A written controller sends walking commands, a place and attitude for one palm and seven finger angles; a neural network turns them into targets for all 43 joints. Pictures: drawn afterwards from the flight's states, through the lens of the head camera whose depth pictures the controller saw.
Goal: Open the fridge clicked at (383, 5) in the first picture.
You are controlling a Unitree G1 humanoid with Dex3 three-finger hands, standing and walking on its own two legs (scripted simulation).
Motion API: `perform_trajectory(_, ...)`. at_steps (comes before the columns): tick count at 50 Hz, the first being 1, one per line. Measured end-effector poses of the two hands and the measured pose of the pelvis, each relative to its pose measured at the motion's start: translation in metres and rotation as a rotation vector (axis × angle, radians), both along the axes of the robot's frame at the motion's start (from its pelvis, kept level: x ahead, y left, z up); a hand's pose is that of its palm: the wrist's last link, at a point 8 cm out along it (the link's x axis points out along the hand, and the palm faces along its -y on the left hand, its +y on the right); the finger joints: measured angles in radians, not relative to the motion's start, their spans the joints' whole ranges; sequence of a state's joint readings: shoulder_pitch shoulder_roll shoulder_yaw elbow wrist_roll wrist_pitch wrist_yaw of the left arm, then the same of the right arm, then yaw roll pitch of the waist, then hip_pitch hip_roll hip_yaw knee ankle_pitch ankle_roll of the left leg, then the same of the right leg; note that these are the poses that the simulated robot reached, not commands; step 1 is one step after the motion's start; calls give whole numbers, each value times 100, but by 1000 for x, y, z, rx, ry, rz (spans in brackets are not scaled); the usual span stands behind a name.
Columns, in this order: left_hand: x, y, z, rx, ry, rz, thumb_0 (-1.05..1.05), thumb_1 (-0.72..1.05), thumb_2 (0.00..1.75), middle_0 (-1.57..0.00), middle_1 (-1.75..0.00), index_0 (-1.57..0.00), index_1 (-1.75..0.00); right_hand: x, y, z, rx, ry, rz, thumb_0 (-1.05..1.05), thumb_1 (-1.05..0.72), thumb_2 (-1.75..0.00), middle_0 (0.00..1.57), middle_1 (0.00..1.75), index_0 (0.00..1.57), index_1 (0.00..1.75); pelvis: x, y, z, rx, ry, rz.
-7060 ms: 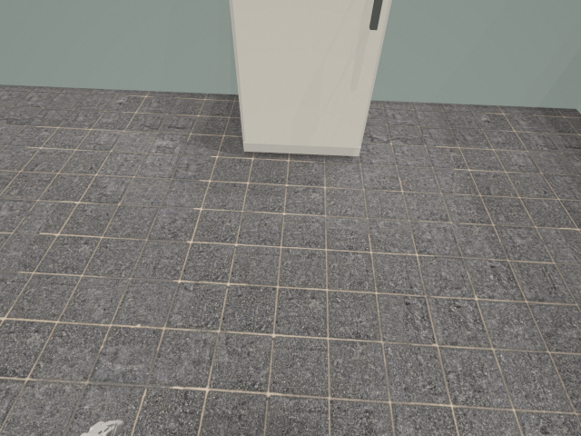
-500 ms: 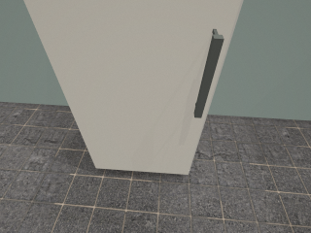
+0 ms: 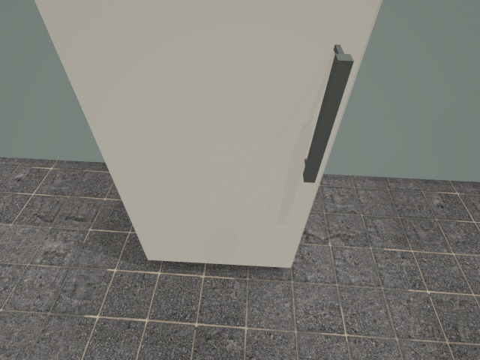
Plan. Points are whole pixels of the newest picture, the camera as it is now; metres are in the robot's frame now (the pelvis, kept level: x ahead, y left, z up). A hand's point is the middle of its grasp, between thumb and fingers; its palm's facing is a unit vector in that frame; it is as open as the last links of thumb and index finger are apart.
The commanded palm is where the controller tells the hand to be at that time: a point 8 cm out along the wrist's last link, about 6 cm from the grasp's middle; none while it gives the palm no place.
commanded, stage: look again from close up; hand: right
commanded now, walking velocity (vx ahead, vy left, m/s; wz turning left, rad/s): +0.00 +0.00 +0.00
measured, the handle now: (321, 122) +0.58 -0.14 +0.10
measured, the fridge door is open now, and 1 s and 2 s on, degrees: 0 0 0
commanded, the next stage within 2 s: shuffle to correct the standing spot in 1.80 s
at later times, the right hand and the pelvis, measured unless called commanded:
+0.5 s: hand out of the picture +0.05 -0.23 -0.16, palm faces +0.00 +0.95 -0.31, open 7.3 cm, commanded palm none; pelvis +0.01 +0.00 +0.00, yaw +0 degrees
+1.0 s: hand out of the picture +0.07 -0.23 -0.16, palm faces -0.01 +0.95 -0.30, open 7.3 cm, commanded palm none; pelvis +0.02 +0.00 +0.00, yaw +0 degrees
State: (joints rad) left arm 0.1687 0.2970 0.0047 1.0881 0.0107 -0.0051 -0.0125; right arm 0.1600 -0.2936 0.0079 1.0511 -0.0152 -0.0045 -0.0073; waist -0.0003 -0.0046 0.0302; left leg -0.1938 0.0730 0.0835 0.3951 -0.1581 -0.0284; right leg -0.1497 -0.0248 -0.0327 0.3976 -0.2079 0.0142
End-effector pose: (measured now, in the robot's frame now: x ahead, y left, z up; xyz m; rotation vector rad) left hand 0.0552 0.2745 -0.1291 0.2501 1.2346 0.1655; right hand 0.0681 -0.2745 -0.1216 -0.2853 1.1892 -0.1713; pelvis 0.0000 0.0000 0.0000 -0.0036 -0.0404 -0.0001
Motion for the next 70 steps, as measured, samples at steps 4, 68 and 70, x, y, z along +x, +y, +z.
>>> perform_trajectory(4, 6, 0, 1, -1, -6, -4, 1, 91, 90, -20, -30, -21, -30, -1, 2, 0, 3, 5, -6, 0, -91, -89, 20, 30, 20, 30, 2, 1, 0, 0, 0, -1)
perform_trajectory(68, 26, 6, 7, 31, 19, -16, 1, 91, 90, -20, -30, -21, -30, 6, -11, 0, -11, 61, -30, 0, -91, -89, 20, 30, 20, 30, 23, -2, 4, 2, 9, 1)
perform_trajectory(70, 28, 6, 7, 32, 19, -17, 1, 91, 90, -20, -30, -21, -30, 6, -11, 1, -13, 62, -30, 0, -91, -89, 20, 30, 20, 30, 24, -2, 4, 2, 10, 1)
